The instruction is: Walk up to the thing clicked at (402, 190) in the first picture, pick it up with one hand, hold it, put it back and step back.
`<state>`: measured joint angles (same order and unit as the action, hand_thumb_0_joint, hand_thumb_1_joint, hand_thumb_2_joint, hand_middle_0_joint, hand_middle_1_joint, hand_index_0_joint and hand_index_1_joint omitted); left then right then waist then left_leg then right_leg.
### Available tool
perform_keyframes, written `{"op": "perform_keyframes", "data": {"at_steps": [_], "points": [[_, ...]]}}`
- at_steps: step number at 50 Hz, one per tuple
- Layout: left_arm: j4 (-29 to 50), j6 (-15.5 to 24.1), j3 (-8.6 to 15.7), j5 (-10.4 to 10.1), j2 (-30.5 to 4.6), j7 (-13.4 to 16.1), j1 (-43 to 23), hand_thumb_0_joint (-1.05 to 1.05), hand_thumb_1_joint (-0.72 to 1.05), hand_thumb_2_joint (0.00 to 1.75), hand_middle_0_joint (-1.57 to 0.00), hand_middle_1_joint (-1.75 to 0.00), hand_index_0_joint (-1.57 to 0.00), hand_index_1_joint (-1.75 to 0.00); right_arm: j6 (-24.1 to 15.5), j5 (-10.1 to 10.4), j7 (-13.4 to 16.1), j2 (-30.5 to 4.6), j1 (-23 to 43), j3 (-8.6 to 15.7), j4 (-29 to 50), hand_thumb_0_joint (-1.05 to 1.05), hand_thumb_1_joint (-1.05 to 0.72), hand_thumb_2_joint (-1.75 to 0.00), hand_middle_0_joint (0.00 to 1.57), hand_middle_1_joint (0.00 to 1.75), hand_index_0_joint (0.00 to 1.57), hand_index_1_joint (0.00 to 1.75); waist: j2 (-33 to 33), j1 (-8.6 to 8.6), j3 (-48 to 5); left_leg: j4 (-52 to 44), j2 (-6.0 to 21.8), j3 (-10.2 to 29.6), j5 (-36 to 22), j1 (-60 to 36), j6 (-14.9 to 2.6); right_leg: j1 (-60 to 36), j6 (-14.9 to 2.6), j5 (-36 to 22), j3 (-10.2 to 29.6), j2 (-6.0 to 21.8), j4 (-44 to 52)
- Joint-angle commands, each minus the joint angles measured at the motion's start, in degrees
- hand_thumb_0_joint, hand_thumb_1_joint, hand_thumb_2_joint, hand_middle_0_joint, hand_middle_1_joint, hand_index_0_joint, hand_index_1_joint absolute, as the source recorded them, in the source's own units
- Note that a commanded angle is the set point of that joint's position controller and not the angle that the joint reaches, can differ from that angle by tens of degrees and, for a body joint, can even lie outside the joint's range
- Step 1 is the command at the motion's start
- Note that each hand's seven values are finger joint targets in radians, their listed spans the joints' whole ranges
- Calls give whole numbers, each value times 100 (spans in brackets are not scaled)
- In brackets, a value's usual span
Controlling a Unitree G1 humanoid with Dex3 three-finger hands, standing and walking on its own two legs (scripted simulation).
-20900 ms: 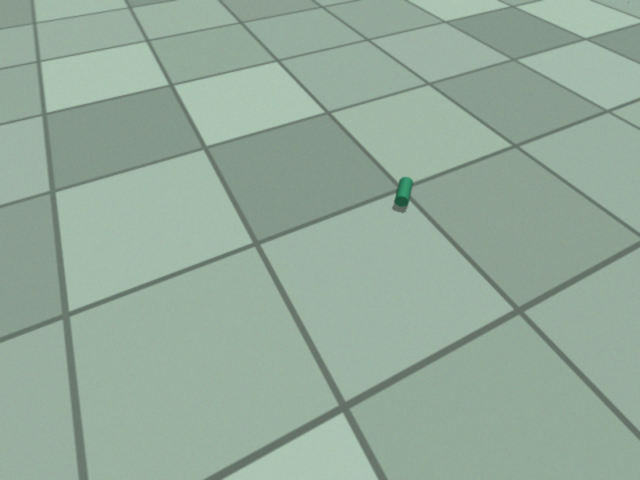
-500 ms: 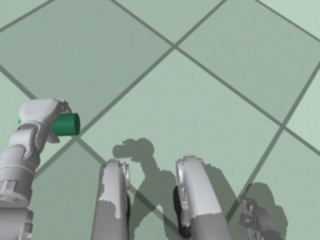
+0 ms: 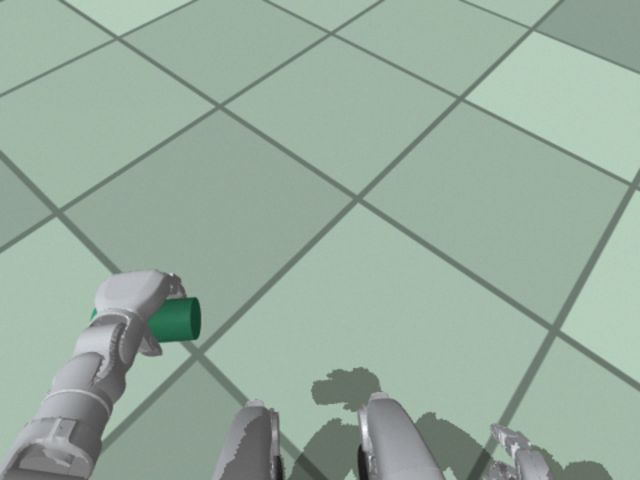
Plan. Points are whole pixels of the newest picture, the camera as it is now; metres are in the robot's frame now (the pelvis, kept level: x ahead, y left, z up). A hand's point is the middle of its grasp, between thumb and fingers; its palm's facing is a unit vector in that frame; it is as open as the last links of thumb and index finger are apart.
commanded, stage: lift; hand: left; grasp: from above
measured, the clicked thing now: (148, 321) +0.35 +0.25 -0.10
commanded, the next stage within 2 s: hold in 0.44 s
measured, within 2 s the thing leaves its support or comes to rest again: neither
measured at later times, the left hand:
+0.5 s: hand (141, 288) +0.35 +0.22 +0.01, palm faces -0.46 -0.08 -0.89, open 9.0 cm
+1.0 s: hand (132, 269) +0.35 +0.21 +0.06, palm faces -0.46 -0.06 -0.89, open 9.0 cm
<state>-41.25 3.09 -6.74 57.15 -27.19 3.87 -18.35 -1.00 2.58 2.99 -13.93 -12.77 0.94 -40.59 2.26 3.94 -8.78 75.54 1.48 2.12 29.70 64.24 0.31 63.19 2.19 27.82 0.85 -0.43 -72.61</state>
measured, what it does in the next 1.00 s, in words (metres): rises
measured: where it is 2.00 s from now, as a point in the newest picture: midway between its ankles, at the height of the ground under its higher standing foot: outside the picture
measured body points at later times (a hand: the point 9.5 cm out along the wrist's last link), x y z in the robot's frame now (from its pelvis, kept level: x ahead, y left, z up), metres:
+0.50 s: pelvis +0.04 +0.00 +0.08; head +0.09 -0.01 +0.53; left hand +0.37 +0.22 +0.06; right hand +0.12 -0.27 -0.04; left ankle +0.06 +0.12 -0.61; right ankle +0.07 -0.14 -0.61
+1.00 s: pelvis +0.05 +0.00 +0.11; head +0.07 -0.02 +0.55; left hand +0.37 +0.22 +0.11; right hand +0.16 -0.27 -0.01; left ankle +0.06 +0.12 -0.61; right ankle +0.07 -0.14 -0.61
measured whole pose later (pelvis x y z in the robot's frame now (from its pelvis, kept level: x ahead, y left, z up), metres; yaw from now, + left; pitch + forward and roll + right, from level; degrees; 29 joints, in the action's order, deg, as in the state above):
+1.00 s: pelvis +0.05 +0.00 +0.11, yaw -1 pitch +5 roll +0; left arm -41.6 1.7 -11.1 57.2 -22.9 0.6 -16.0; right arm 1.2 3.0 2.8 -14.6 -13.3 2.4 -40.5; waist 2.1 1.3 -3.7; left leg 39.2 1.1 -0.9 18.9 25.5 0.4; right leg 26.2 1.8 17.8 3.0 0.6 -38.7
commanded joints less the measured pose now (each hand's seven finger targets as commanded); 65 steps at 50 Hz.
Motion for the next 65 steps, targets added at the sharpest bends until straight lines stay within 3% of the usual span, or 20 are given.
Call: {"op": "perform_keyframes", "data": {"at_steps": [1, 9, 12, 13, 23, 30, 32, 38, 43, 47, 49, 52, 54, 56, 59, 63, 65], "points": [[836, -23, 420, 73, -1110, 412, -1765, 0, 82, 60, -115, -53, -116, -51, -218, -16, 61, -843, -231, 336, 411, 0, -90, -90, 20, 30, 20, 30, 317, 27, -1899, -1720, -146, -35, -636, -1990, -54, -1502, -332, -564, -116, -205, 1559], [577, -215, 267, 59, -991, 535, -1799, 0, 79, 65, -116, -51, -115, -52, -220, -24, 39, -820, -289, 353, 373, 0, -90, -90, 20, 30, 20, 30, 184, -82, -1586, -2487, -184, -111, -1157, -2784, -41, -2401, -309, -1028, -89, -202, 2348], [531, -257, 163, 7, -839, 519, -1826, 0, 78, 67, -115, -51, -114, -52, -224, -28, 27, -821, -284, 358, 374, 0, -90, -90, 20, 30, 20, 30, 198, -34, -1450, -2737, -177, -104, -1307, -3044, -23, -2548, -300, -1174, -86, -190, 2544], [392, -278, 196, 41, -877, 514, -1702, 0, 77, 66, -115, -50, -114, -51, -214, -32, 24, -824, -321, 363, 350, 0, -90, -90, 20, 30, 20, 30, 139, -97, -1351, -2800, -179, -115, -1372, -3068, -24, -2661, -299, -1213, -79, -186, 2632], [599, -277, 102, -35, -762, 430, -1730, 0, 79, 70, -117, -51, -116, -52, -163, -19, 14, -825, -232, 410, 411, 0, -90, -90, 20, 30, 20, 30, 8, -148, -1288, -3398, -196, -189, -1888, -3871, -14, -3401, -280, -1648, -56, -150, 3251], [675, -219, 65, 48, -762, 331, -1788, 0, 77, 69, -113, -55, -113, -54, -108, -17, 13, -836, -159, 434, 399, 0, -90, -90, 20, 30, 20, 30, -16, -144, -1258, -3631, -207, -223, -2405, -4277, -8, -3755, -263, -2104, -39, -148, 3491], [744, -190, 143, 59, -883, 303, -1885, 0, 77, 71, -114, -54, -113, -54, -92, -18, 14, -831, -119, 426, 408, 0, -90, -90, 20, 30, 20, 30, 72, -173, -1271, -3704, -227, -230, -2393, -4350, -5, -3855, -252, -2098, -12, -145, 3583], [667, -180, 47, 51, -755, 133, -1618, 0, 78, 69, -113, -55, -114, -54, -25, 24, 12, -835, -7, 419, 517, 0, -90, -90, 20, 30, 20, 30, -131, -211, -933, -3924, -246, -275, -2383, -4429, -29, -4021, -243, -2112, 14, -145, 3805], [1038, -157, 87, 2, -838, -2, -1777, 0, 78, 70, -113, -55, -113, -54, 10, 32, 26, -837, 55, 419, 575, 0, -89, -90, 20, 30, 20, 30, 0, -216, -1085, -4018, -227, -286, -2651, -4691, -20, -4185, -252, -2341, 20, -166, 3847], [917, -136, 67, 11, -777, -97, -1551, 0, 76, 67, -110, -54, -112, -53, 37, 46, 29, -851, 124, 402, 655, 0, -89, -90, 20, 30, 20, 30, -106, -229, -834, -4149, -210, -264, -2463, -4641, -20, -4138, -270, -2099, -2, -175, 3926], [1141, -116, 156, -8, -895, -103, -1622, 0, 77, 66, -111, -54, -112, -52, 45, 43, 29, -855, 223, 408, 715, 0, -89, -90, 20, 30, 20, 30, 10, -326, -886, -4220, -243, -298, -2346, -4699, -31, -4259, -264, -2010, 17, -147, 4016], [1173, -143, 85, 7, -805, -132, -1635, 0, 77, 69, -111, -54, -112, -54, 57, 53, 31, -834, 225, 385, 732, 0, -89, -90, 20, 30, 20, 30, -42, -263, -859, -4262, -233, -302, -2378, -4756, -41, -4279, -253, -2060, 34, -154, 4046], [1323, -139, 160, -26, -889, -147, -1651, 0, 76, 69, -111, -53, -111, -53, 61, 61, 40, -847, 257, 395, 739, 0, -89, -90, 20, 30, 20, 30, -22, -337, -934, -4306, -232, -319, -2474, -4858, -40, -4368, -260, -2135, 22, -152, 4060], [1384, -134, 63, -11, -815, -200, -1720, 0, 77, 70, -112, -54, -112, -54, 67, 62, 57, -838, 276, 382, 767, 0, -90, -90, 20, 30, 20, 30, -117, -278, -870, -4314, -242, -324, -2423, -4849, -71, -4331, -233, -2141, 48, -142, 4131], [1358, -140, 168, -47, -881, -223, -1580, 0, 76, 69, -110, -55, -111, -55, 67, 69, 57, -819, 335, 370, 762, 0, -90, -90, 20, 30, 20, 30, -77, -317, -852, -4392, -255, -345, -2318, -4903, -62, -4409, -237, -1997, 51, -132, 4192], [1404, -130, 81, -34, -800, -290, -1583, 0, 76, 69, -111, -54, -112, -53, 74, 81, 68, -817, 380, 357, 812, 0, -90, -90, 20, 30, 20, 30, -115, -304, -737, -4482, -226, -327, -2269, -4929, -65, -4402, -250, -1932, 38, -148, 4244], [1398, -125, 155, -68, -867, -295, -1547, 0, 75, 70, -110, -57, -111, -56, 72, 87, 68, -817, 411, 347, 822, 0, -90, -90, 20, 30, 20, 30, -66, -369, -716, -4555, -218, -312, -2279, -4930, -52, -4448, -267, -1913, 14, -155, 4260]]}}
